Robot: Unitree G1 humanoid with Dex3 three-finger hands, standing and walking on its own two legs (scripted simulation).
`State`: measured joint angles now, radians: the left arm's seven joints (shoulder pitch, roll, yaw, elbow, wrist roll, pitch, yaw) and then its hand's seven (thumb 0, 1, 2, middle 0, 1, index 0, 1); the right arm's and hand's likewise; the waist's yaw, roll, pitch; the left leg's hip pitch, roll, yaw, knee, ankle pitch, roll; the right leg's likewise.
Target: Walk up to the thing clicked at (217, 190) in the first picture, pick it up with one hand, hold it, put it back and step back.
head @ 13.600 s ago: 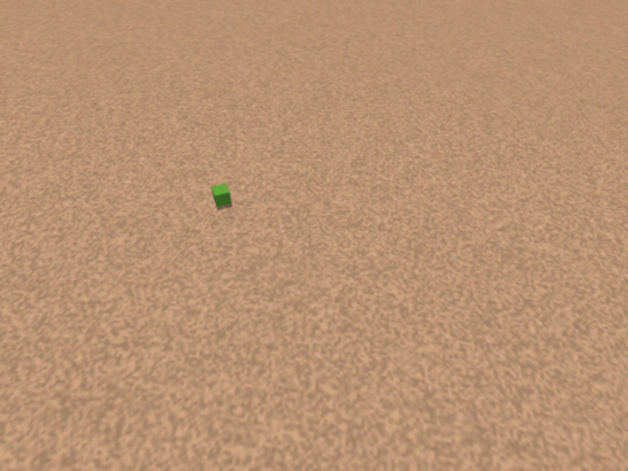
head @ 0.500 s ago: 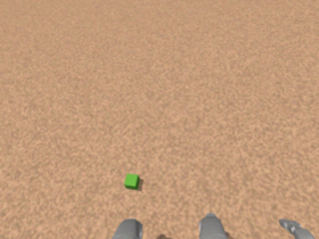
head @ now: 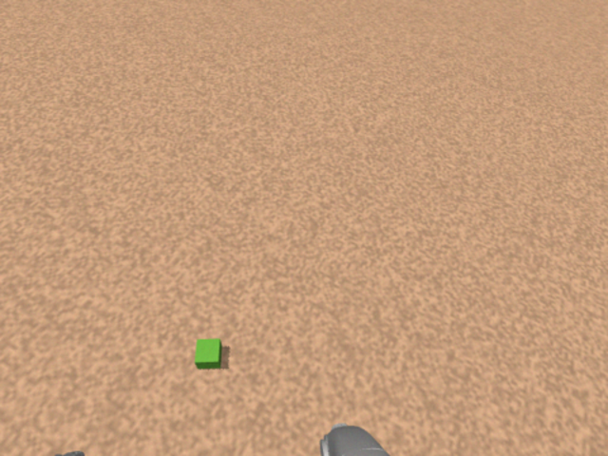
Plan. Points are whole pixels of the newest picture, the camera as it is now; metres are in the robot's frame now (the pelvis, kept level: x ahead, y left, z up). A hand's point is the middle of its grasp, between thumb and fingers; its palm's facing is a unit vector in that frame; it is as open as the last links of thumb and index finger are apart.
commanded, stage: walk up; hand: left
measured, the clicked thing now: (208, 353) +0.47 +0.21 -0.72
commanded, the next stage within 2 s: stand in 1.54 s
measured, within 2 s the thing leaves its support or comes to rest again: neither
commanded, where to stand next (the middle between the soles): +0.10 -0.02 m, yaw +1 degrees
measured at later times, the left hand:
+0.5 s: hand out of the picture +0.14 +0.23 -0.14, palm faces -0.01 -0.93 -0.37, open 7.4 cm
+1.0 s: hand out of the picture +0.13 +0.21 -0.13, palm faces +0.03 -0.95 -0.31, open 7.4 cm
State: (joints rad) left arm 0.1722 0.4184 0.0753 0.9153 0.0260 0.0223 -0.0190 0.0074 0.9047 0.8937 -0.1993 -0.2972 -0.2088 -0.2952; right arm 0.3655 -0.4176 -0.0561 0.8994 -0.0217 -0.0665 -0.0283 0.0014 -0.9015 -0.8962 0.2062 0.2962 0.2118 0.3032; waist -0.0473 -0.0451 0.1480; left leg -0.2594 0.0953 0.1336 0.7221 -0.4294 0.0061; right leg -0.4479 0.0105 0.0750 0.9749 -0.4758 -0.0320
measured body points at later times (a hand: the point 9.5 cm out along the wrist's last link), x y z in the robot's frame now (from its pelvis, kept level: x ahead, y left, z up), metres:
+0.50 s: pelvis +0.02 -0.04 +0.00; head +0.04 -0.04 +0.45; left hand +0.14 +0.27 -0.11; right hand +0.06 -0.34 -0.13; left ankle +0.04 +0.10 -0.72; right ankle +0.05 -0.16 -0.72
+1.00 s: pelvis +0.03 -0.03 +0.03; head +0.04 -0.03 +0.47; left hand +0.13 +0.26 -0.11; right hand +0.15 -0.33 -0.10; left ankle +0.04 +0.10 -0.72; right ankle +0.05 -0.16 -0.72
